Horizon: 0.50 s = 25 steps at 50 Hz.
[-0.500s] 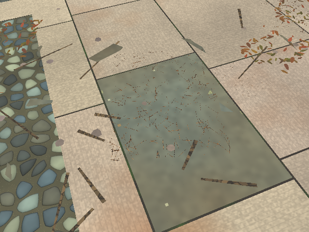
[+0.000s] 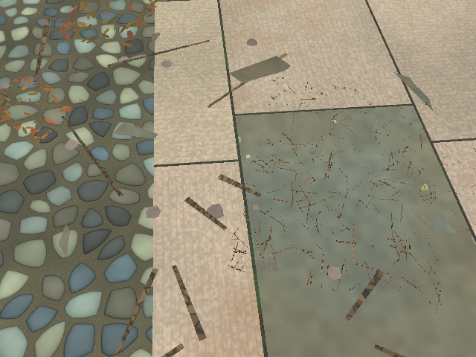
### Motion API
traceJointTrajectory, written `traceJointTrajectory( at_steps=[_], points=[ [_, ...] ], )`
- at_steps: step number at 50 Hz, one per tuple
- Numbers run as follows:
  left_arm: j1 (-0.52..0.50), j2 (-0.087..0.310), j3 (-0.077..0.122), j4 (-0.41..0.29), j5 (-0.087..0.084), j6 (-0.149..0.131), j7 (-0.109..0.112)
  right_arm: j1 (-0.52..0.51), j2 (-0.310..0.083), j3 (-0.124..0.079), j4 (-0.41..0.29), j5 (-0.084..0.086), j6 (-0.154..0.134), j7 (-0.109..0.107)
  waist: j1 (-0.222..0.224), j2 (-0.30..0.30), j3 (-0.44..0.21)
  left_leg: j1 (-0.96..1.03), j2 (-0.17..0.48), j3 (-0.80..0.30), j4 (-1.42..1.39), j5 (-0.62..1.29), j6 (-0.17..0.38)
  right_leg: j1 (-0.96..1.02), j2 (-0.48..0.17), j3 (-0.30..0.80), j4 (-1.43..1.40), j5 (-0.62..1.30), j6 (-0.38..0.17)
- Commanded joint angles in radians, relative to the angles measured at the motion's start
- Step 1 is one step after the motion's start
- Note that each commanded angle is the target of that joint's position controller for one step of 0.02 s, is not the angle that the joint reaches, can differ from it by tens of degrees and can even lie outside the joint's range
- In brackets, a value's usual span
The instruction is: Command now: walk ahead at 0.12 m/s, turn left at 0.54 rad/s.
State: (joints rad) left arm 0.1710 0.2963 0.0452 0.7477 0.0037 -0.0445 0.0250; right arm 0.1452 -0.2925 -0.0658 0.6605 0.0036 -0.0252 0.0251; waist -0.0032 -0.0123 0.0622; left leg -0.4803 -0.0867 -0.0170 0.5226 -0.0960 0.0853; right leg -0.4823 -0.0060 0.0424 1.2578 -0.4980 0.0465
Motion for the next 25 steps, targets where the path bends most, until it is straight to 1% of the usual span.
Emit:
traceJointTrajectory(
  at_steps=[1, 2, 3, 4, 6, 7, 9, 10, 12, 14, 15, 16, 17, 18, 19, 20, 21, 22, 23, 24, 25],
  points=[
    [0.079, 0.102, 0.031, -0.063, 0.007, 0.019, 0.015, 0.008, -0.136, -0.04, -0.083, -0.012, 0.006, -0.015, 0.038, 0.072, -0.2, 0.209, 0.262, -0.336, -0.191, 0.341, 0.2, -0.071, -0.034, 0.038, -0.09, 0.062, 0.007],
    [0.085, 0.087, 0.027, -0.06, 0.01, 0.022, 0.019, 0.009, -0.146, -0.044, -0.085, -0.014, 0.006, -0.02, 0.04, 0.082, -0.204, 0.185, 0.249, -0.316, -0.189, 0.374, 0.197, -0.052, -0.025, 0.03, -0.143, 0.073, 0.014],
    [0.079, 0.079, 0.025, -0.06, 0.013, 0.023, 0.023, 0.017, -0.156, -0.048, -0.084, -0.013, 0.007, -0.026, 0.037, 0.083, -0.215, 0.181, 0.243, -0.312, -0.184, 0.388, 0.195, -0.048, -0.016, 0.03, -0.189, 0.089, 0.022],
    [0.07, 0.076, 0.024, -0.061, 0.014, 0.026, 0.026, 0.022, -0.166, -0.052, -0.085, -0.009, 0.012, -0.033, 0.033, 0.085, -0.23, 0.186, 0.242, -0.318, -0.18, 0.359, 0.191, -0.049, -0.011, 0.036, -0.223, 0.112, 0.029],
    [0.043, 0.076, 0.024, -0.065, 0.011, 0.034, 0.027, 0.016, -0.171, -0.054, -0.093, 0.0, 0.025, -0.046, 0.023, 0.097, -0.243, 0.18, 0.227, -0.339, -0.185, 0.187, 0.168, -0.045, -0.005, 0.05, -0.282, 0.169, 0.036],
    [0.024, 0.076, 0.024, -0.07, 0.008, 0.037, 0.027, 0.009, -0.169, -0.054, -0.098, 0.003, 0.033, -0.052, 0.018, 0.107, -0.233, 0.169, 0.215, -0.352, -0.193, 0.077, 0.153, -0.043, 0.0, 0.055, -0.313, 0.192, 0.037],
    [-0.013, 0.074, 0.025, -0.083, 0.004, 0.038, 0.023, 0.002, -0.165, -0.053, -0.106, 0.003, 0.045, -0.058, 0.005, 0.133, -0.203, 0.149, 0.196, -0.383, -0.207, -0.099, 0.133, -0.034, 0.01, 0.062, -0.382, 0.215, 0.035],
    [-0.025, 0.074, 0.026, -0.088, 0.003, 0.034, 0.021, 0.005, -0.165, -0.053, -0.107, 0.001, 0.049, -0.059, -0.002, 0.147, -0.192, 0.148, 0.193, -0.401, -0.208, -0.138, 0.128, -0.024, 0.015, 0.064, -0.419, 0.213, 0.033],
    [-0.038, 0.077, 0.028, -0.094, -0.001, 0.022, 0.014, 0.016, -0.163, -0.054, -0.109, -0.001, 0.056, -0.059, -0.015, 0.168, -0.186, 0.171, 0.195, -0.438, -0.194, -0.141, 0.124, 0.005, 0.026, 0.066, -0.492, 0.192, 0.024],
    [-0.033, 0.082, 0.033, -0.096, -0.007, 0.009, 0.006, 0.026, -0.16, -0.054, -0.112, 0.001, 0.061, -0.056, -0.019, 0.183, -0.187, 0.211, 0.199, -0.482, -0.166, -0.088, 0.118, 0.048, 0.039, 0.063, -0.588, 0.172, 0.008],
    [-0.013, 0.083, 0.036, -0.091, -0.009, 0.004, 0.002, 0.02, -0.158, -0.054, -0.115, 0.006, 0.065, -0.056, -0.006, 0.186, -0.187, 0.218, 0.191, -0.495, -0.147, -0.06, 0.107, 0.092, 0.044, 0.054, -0.67, 0.194, -0.004],
    [0.023, 0.086, 0.042, -0.079, -0.011, 0.0, -0.003, 0.007, -0.153, -0.052, -0.12, 0.014, 0.07, -0.057, 0.021, 0.183, -0.184, 0.203, 0.168, -0.492, -0.117, -0.047, 0.086, 0.171, 0.042, 0.039, -0.798, 0.268, -0.02],
    [0.052, 0.121, 0.055, -0.072, -0.003, -0.002, -0.003, 0.022, -0.13, -0.046, -0.121, 0.018, 0.072, -0.059, 0.026, 0.146, -0.19, 0.142, 0.124, -0.459, -0.059, -0.113, 0.045, 0.28, -0.035, 0.077, -0.878, 0.334, -0.048],
    [0.052, 0.19, 0.069, -0.087, 0.017, 0.006, 0.002, 0.075, -0.072, -0.032, -0.121, 0.011, 0.073, -0.056, -0.012, -0.064, -0.206, 0.014, 0.017, -0.31, 0.163, -0.383, -0.016, 0.388, -0.265, 0.263, -0.919, 0.433, -0.134],
    [0.037, 0.227, 0.081, -0.08, 0.053, 0.014, -0.004, 0.041, -0.122, -0.05, -0.16, 0.019, 0.058, -0.051, -0.018, -0.32, -0.142, -0.163, -0.087, -0.141, 0.366, -0.535, -0.067, 0.33, -0.396, 0.482, -0.97, 0.589, -0.286],
    [-0.008, 0.169, 0.068, -0.11, 0.048, 0.01, -0.002, 0.056, -0.197, -0.073, -0.133, -0.001, 0.05, -0.05, -0.016, -0.205, -0.137, -0.162, -0.017, -0.17, 0.55, -0.487, -0.102, 0.312, -0.397, 0.446, -0.951, 0.619, -0.31],
    [-0.043, 0.122, 0.057, -0.119, 0.033, 0.01, 0.002, 0.074, -0.199, -0.079, -0.103, 0.004, 0.055, -0.05, -0.025, -0.132, -0.135, -0.15, -0.016, -0.161, 0.619, -0.428, -0.119, 0.303, -0.331, 0.339, -0.923, 0.632, -0.269],
    [-0.062, 0.1, 0.049, -0.127, 0.018, 0.013, 0.003, 0.099, -0.165, -0.073, -0.075, 0.004, 0.068, -0.056, -0.032, -0.095, -0.131, -0.143, -0.013, -0.149, 0.675, -0.391, -0.14, 0.309, -0.273, 0.262, -0.904, 0.629, -0.235],
    [-0.063, 0.091, 0.044, -0.124, 0.004, 0.015, 0.004, 0.105, -0.138, -0.065, -0.071, 0.001, 0.077, -0.057, -0.025, -0.095, -0.12, -0.155, -0.013, -0.145, 0.726, -0.36, -0.156, 0.313, -0.26, 0.23, -0.9, 0.656, -0.238],
    [-0.056, 0.089, 0.039, -0.121, 0.003, 0.02, 0.006, 0.099, -0.108, -0.055, -0.071, 0.005, 0.081, -0.054, -0.022, -0.098, -0.112, -0.137, -0.013, -0.126, 0.725, -0.344, -0.165, 0.302, -0.235, 0.185, -0.905, 0.672, -0.239],
    [-0.046, 0.089, 0.039, -0.116, 0.007, 0.025, 0.006, 0.077, -0.091, -0.047, -0.08, 0.011, 0.08, -0.054, -0.011, -0.116, -0.108, -0.127, -0.01, -0.102, 0.68, -0.327, -0.173, 0.31, -0.215, 0.151, -0.911, 0.667, -0.242]
  ],
)
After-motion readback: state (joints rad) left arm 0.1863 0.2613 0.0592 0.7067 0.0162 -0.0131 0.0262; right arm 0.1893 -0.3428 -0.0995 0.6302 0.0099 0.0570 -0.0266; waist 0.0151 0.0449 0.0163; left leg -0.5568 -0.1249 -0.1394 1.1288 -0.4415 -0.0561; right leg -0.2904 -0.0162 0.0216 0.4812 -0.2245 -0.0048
